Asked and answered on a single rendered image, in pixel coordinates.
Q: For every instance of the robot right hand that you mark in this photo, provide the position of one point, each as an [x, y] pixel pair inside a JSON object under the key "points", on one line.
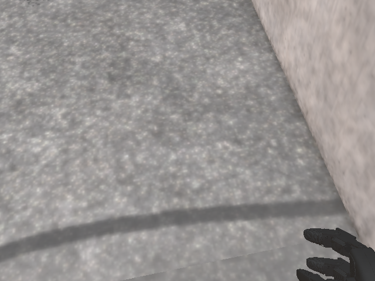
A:
{"points": [[362, 258]]}

